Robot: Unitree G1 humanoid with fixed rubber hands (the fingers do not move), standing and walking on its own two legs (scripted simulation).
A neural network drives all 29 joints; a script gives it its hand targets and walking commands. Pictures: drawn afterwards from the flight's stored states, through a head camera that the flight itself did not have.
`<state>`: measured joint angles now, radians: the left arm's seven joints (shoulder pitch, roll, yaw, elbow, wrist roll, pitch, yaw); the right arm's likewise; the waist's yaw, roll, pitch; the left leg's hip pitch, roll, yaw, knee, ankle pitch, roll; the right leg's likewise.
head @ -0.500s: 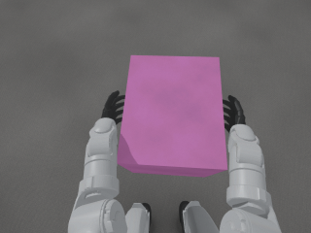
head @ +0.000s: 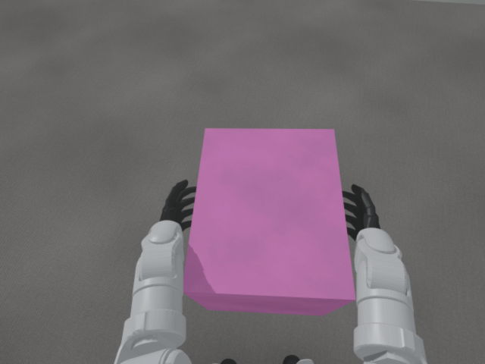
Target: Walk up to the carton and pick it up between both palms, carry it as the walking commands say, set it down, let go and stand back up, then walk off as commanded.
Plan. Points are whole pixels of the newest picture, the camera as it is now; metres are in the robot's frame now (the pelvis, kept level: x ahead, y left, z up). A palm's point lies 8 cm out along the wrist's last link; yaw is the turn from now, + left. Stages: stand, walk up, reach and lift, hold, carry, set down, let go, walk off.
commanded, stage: reach and lift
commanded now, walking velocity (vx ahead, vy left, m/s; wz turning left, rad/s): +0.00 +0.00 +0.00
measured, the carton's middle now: (266, 226) +0.38 -0.02 -0.08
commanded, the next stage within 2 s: hold in 1.62 s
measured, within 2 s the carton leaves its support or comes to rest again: neither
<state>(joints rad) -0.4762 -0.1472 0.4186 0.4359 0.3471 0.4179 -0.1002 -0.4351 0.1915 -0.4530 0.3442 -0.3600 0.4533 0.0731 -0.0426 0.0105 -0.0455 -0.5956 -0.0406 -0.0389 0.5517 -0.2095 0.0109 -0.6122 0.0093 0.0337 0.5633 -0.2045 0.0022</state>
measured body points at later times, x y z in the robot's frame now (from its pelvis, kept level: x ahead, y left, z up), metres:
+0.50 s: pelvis +0.01 +0.00 +0.02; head +0.01 +0.00 +0.47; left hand +0.34 +0.14 +0.04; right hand +0.32 -0.18 +0.04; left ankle +0.03 +0.11 -0.73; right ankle +0.03 -0.12 -0.73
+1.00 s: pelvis +0.01 +0.00 +0.02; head -0.02 +0.00 +0.47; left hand +0.33 +0.16 +0.07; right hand +0.32 -0.17 +0.07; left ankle +0.03 +0.11 -0.73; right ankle +0.03 -0.12 -0.73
